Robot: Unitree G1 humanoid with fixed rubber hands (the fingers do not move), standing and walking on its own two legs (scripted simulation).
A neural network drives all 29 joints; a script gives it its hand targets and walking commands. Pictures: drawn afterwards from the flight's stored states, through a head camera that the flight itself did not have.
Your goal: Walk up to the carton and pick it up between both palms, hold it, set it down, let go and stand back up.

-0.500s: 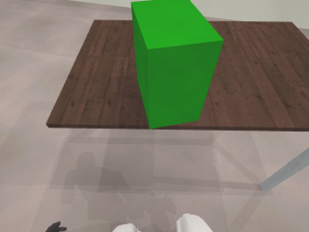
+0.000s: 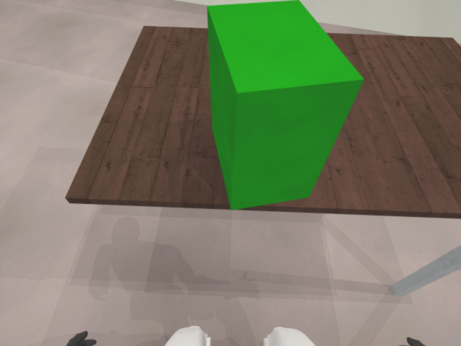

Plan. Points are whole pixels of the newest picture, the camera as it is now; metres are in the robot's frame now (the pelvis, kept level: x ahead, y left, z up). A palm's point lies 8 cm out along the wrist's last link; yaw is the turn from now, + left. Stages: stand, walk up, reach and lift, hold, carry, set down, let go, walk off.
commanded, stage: walk up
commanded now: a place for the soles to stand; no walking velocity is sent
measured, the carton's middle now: (263, 111) +0.48 -0.04 +0.13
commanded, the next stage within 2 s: none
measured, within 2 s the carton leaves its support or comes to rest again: neither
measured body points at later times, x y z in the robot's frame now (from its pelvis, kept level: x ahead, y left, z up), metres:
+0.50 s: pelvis +0.00 +0.00 +0.00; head +0.01 +0.01 +0.45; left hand +0.10 +0.31 -0.12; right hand +0.07 -0.32 -0.11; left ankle +0.05 +0.11 -0.70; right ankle +0.04 -0.13 -0.69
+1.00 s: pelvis +0.04 +0.02 +0.00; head +0.06 +0.02 +0.45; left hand +0.12 +0.34 -0.12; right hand +0.10 -0.30 -0.12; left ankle +0.07 +0.13 -0.70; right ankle +0.06 -0.12 -0.70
